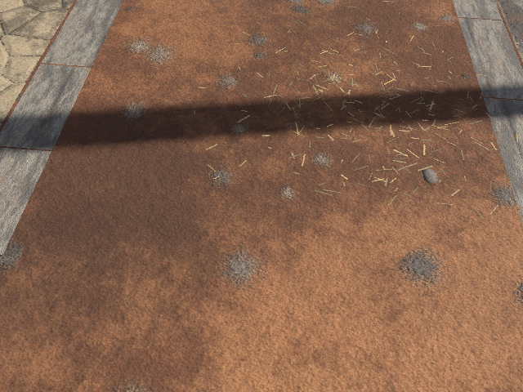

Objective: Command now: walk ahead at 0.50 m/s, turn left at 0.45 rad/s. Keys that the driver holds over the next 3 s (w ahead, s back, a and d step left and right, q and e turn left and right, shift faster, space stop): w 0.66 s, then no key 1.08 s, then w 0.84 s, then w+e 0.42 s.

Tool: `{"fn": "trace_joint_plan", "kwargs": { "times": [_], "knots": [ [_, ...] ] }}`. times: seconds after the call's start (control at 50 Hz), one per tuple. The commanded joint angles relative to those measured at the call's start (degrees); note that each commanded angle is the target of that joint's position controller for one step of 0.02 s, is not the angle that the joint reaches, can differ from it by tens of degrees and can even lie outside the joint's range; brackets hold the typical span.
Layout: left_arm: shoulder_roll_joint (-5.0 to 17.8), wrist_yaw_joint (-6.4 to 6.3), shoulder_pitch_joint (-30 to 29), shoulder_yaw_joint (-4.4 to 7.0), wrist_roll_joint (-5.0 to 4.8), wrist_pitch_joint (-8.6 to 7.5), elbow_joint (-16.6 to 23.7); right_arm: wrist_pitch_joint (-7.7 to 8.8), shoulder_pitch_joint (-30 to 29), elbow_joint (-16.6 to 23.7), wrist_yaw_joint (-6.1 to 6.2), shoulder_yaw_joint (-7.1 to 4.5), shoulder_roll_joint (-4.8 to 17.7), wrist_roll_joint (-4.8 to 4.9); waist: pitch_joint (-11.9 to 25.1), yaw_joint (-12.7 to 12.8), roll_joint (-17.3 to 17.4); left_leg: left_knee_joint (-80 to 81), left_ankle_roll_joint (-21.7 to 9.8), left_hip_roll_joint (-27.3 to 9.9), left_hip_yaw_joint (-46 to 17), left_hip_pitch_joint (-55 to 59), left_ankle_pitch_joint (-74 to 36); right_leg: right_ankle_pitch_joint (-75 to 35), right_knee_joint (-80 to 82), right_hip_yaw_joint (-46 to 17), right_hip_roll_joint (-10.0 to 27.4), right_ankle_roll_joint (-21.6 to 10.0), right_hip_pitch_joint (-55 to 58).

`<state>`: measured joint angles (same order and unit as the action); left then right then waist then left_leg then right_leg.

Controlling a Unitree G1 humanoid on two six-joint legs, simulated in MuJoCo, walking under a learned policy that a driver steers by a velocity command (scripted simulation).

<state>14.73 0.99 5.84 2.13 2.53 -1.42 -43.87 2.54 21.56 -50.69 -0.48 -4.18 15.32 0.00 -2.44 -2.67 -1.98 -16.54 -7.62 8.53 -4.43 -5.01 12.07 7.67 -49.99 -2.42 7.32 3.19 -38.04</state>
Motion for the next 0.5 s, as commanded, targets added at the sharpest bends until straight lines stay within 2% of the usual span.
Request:
{"fn": "trace_joint_plan", "kwargs": {
  "times": [0.02, 0.08, 0.12, 0.16, 0.18, 0.2, 0.22, 0.24, 0.26, 0.28, 0.3, 0.34, 0.36, 0.4, 0.44, 0.5],
  "knots": [
    [3.5, 0.36, -5.2, 0.38, -0.27, -0.64, 4.7, 0.8, 3.7, 2.4, 0.34, -1.66, 8.1, -0.08, 0.3, -1.3, 5.6, 4.0, -5.5, -14.1, -10.5, 2.1, -21.9, -6.3, 6.7, 2.9, -2.4, -0.2, -0.9],
    [3.3, 0.75, -9.3, -0.08, -0.56, -1.3, 6.2, 0.99, 6.3, 1.6, 0.78, -1.23, 7.7, -0.59, -0.2, -3.1, 5.7, 2.7, -4.9, -15.5, -10.7, 6.2, -25.9, -7.7, 12.5, 3.8, -3.8, -1.8, 0.1],
    [4.1, 0.81, -9.7, -0.01, -0.72, -1.75, 6.9, 1.16, 6.2, 1.4, 1.18, -1.18, 8.4, -0.91, -0.6, -2.6, 6.2, 1.4, -4.2, -17.1, -11.6, 8.1, -28.8, -6.1, 15.8, 3.6, -4.7, -3.5, 2.8],
    [5.6, 0.49, -4.4, 0.58, -0.82, -2.18, 5.6, 1.45, 3.7, 1.8, 1.48, -1.28, 9.5, -1.04, 0.1, 0.6, 6.9, -1.9, -2.3, -17.7, -11.0, 7.3, -36.5, -1.9, 19.2, 3.8, -6.6, -5.6, 11.4],
    [6.8, -0.02, 1.0, 1.19, -0.93, -2.44, 3.9, 1.59, 2.9, 1.7, 1.43, -1.36, 10.1, -1.17, 2.5, 3.0, 6.8, -7.5, -1.5, -16.9, -10.1, 7.2, -43.8, 0.7, 20.4, 4.6, -8.5, -6.7, 18.1],
    [7.9, -0.68, 9.2, 1.81, -0.81, -2.97, 1.4, 1.68, 2.1, 1.6, 1.13, -1.19, 10.0, -1.13, 6.8, 7.0, 4.5, -17.7, -0.4, -14.1, -7.4, 5.1, -44.4, -0.8, 23.9, 4.7, -8.5, -8.1, 28.3],
    [11.3, -1.59, 18.2, 2.65, 0.35, -3.45, 0.3, 1.96, 2.5, 3.0, 0.83, -0.28, 7.1, -0.83, 13.9, 10.3, -0.1, -32.9, 0.6, -11.1, -5.3, -3.5, -29.6, 5.9, 24.8, -6.8, 2.1, -10.9, 41.7],
    [17.6, -1.49, 21.0, 4.3, 1.04, -3.0, -0.6, 1.86, 10.9, 3.3, 0.57, 0.52, 2.2, 1.15, 19.7, 6.7, -14.3, -52.1, 3.3, -0.1, 0.1, -21.7, 11.2, 9.1, 30.3, -34.7, 16.9, -19.3, 54.9],
    [12.9, -0.81, 17.3, 3.6, -0.93, -2.18, -0.6, 1.59, 8.9, 2.2, 0.93, 0.02, 6.8, -0.93, 15.4, 5.6, -7.1, -57.3, 2.5, -2.6, -3.2, -28.2, 16.0, 15.2, 34.7, -41.5, 16.1, -19.4, 49.8],
    [8.7, -0.57, 11.7, 2.61, -1.46, -2.1, 0.4, 1.46, 3.8, 2.9, 0.62, -0.12, 7.0, -1.25, 6.6, 4.3, -1.5, -56.9, 2.5, -5.6, -3.3, -29.3, 10.9, 15.6, 35.3, -31.2, 13.7, -18.2, 41.4],
    [6.1, -0.34, 9.3, 1.92, -1.18, -2.39, 0.4, 1.55, 0.4, 3.7, 0.2, 0.3, 6.1, -1.33, 3.3, 3.9, 1.2, -53.9, 2.7, -7.5, -2.7, -28.4, 7.6, 10.1, 36.6, -24.0, 10.6, -16.8, 36.0],
    [4.5, -0.61, 9.4, 1.25, -1.29, -3.06, -1.4, 0.61, -0.4, 4.0, -0.55, 0.56, 5.0, -2.09, 1.5, 2.0, -2.3, -49.0, 3.5, -9.9, -1.2, -25.1, 5.9, 0.3, 38.6, -14.4, 5.8, -14.0, 30.7],
    [4.7, -0.52, 10.5, 1.23, -1.46, -3.55, -2.2, 0.11, 0.3, 3.5, -0.85, 0.75, 4.4, -2.29, 2.1, 1.6, -3.3, -48.2, 4.0, -9.9, -0.4, -23.9, 5.4, -4.0, 39.0, -12.3, 5.1, -14.0, 30.2],
    [5.4, -0.26, 12.8, 1.44, -2.02, -4.36, -3.7, -0.41, -0.7, 3.7, -1.22, 1.02, 3.8, -2.47, 2.2, 1.3, -3.0, -46.3, 4.9, -10.8, 1.2, -25.4, 4.1, -8.8, 40.2, -9.6, 4.7, -14.8, 30.6],
    [6.0, -0.23, 14.3, 1.64, -2.18, -4.49, -4.7, -0.6, -5.3, 5.1, -1.51, 1.38, 3.3, -2.52, 0.6, 1.9, -2.6, -42.8, 5.9, -12.5, 2.7, -29.4, 0.7, -8.8, 42.4, -7.6, 4.4, -15.4, 31.3],
    [5.5, -0.17, 16.7, 1.49, -2.26, -4.18, -6.3, -0.47, -13.1, 7.4, -1.77, 2.11, 2.4, -2.25, -1.1, 3.4, -2.2, -33.6, 7.2, -13.7, 5.0, -32.0, -5.0, -10.7, 43.7, -4.1, 2.6, -14.8, 32.4]
  ]
}}
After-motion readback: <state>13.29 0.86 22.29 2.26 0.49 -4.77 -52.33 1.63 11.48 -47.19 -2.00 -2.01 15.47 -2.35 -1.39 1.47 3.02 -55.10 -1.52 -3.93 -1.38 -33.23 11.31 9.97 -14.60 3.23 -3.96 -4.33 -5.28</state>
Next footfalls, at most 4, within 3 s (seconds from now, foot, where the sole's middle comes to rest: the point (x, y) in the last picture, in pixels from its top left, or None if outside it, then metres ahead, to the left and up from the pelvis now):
0.22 right None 0.30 -0.13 -0.78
0.74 left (218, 358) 0.55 0.09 -0.78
1.16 right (294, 349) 0.57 -0.11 -0.78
2.54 left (224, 224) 0.97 0.07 -0.78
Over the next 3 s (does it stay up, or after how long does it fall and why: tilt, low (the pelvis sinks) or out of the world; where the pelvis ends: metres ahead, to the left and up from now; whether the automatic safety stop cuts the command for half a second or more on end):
stays up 1.06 0.01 -0.01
